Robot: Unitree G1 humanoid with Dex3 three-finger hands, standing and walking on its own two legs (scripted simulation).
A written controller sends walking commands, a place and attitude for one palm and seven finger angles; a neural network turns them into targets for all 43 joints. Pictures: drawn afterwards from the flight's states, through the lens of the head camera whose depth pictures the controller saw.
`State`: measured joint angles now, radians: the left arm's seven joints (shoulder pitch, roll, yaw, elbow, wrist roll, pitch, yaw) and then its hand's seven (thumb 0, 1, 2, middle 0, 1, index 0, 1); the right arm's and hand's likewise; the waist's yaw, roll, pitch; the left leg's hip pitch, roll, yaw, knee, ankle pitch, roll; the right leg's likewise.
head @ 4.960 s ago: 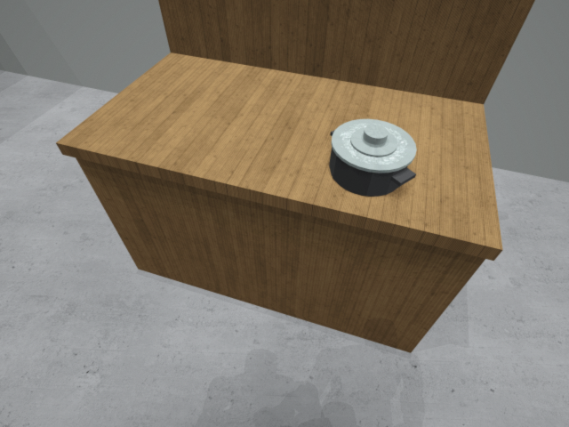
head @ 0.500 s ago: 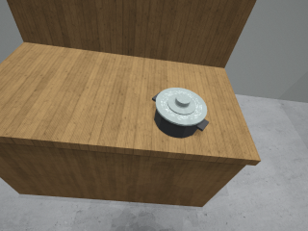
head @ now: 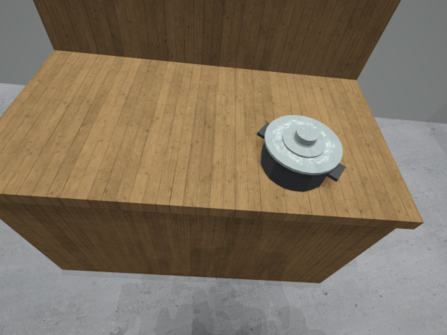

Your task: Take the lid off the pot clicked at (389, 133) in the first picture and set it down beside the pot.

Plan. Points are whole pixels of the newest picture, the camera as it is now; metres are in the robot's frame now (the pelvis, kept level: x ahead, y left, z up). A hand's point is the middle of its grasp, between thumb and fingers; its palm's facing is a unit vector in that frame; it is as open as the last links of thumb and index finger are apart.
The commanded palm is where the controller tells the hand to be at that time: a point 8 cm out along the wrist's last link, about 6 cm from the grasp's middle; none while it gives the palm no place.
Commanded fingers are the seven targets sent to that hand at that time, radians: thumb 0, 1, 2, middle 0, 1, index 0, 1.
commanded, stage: look again from close up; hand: left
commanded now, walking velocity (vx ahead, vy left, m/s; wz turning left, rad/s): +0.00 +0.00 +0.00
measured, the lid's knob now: (306, 135) +0.56 -0.17 +0.02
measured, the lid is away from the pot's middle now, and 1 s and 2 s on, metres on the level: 0.00 0.00 0.00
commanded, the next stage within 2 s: shuffle to correct the standing spot in 0.42 s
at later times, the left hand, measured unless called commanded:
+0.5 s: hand out of the picture -0.02 +0.18 -0.18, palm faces +0.05 -0.99 -0.15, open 7.4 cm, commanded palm none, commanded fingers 0.00 0.90 0.90 -0.20 -0.30 -0.20 -0.30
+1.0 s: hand out of the picture +0.01 +0.13 -0.18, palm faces +0.00 -0.99 -0.15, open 7.3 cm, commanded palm none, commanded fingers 0.00 0.90 0.90 -0.20 -0.30 -0.20 -0.30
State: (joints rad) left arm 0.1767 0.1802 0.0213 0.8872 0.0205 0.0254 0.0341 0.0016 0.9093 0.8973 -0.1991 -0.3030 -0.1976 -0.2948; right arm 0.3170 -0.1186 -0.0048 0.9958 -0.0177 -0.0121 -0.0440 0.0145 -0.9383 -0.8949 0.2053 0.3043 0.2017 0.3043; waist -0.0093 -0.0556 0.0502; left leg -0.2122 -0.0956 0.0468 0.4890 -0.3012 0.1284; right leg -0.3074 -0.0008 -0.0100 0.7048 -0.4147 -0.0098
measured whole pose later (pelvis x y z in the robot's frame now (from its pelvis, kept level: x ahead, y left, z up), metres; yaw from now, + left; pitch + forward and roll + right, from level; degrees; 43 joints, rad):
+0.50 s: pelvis -0.01 +0.01 +0.00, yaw +0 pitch -1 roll -1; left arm 0.33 0.16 0.00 1.06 0.02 0.02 0.04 0.00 0.91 0.90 -0.20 -0.30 -0.20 -0.29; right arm 0.30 -0.13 0.00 1.08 0.00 -0.02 -0.05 0.01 -0.92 -0.90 0.20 0.30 0.20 0.30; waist 0.02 -0.04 0.02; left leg -0.13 -0.13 0.05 0.39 -0.25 0.14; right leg -0.14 -0.03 0.00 0.43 -0.27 0.04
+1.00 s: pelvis +0.01 -0.04 +0.01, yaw -1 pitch +0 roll +0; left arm 0.30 0.16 0.04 1.07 0.04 0.04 0.02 0.01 0.93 0.90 -0.20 -0.30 -0.20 -0.29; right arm 0.38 -0.08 -0.02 1.15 -0.02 -0.02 -0.05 0.01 -0.90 -0.90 0.20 0.30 0.20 0.30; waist -0.02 -0.06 0.01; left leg -0.12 -0.07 0.05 0.36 -0.26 0.08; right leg -0.41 -0.06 0.00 0.77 -0.38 -0.01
